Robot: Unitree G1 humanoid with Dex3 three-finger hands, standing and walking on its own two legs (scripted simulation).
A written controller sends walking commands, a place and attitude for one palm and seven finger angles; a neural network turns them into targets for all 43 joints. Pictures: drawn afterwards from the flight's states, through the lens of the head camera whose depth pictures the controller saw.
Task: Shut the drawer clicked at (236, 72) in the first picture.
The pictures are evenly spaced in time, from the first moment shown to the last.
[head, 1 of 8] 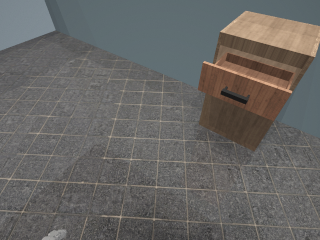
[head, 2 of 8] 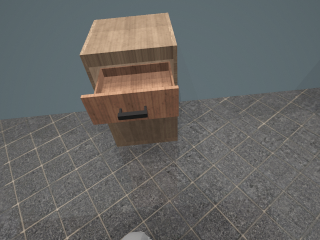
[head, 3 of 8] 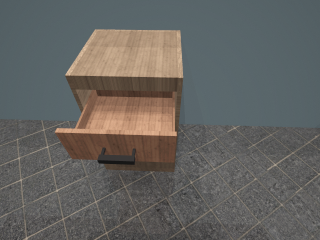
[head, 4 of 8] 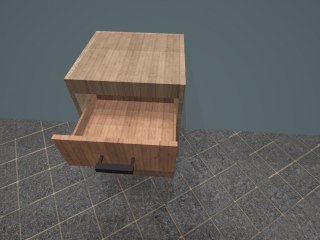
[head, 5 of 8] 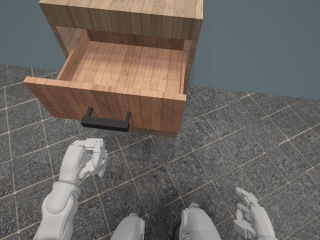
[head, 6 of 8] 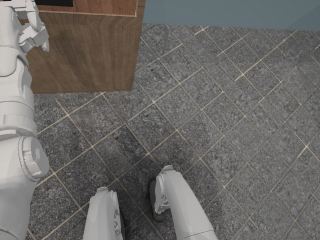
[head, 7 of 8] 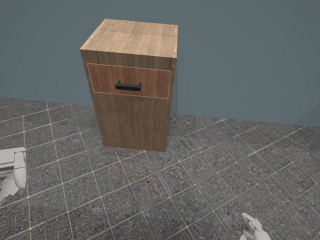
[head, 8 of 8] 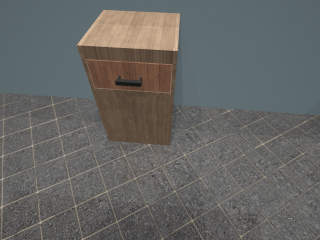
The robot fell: no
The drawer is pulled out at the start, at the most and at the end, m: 0.24 0.24 0.00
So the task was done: yes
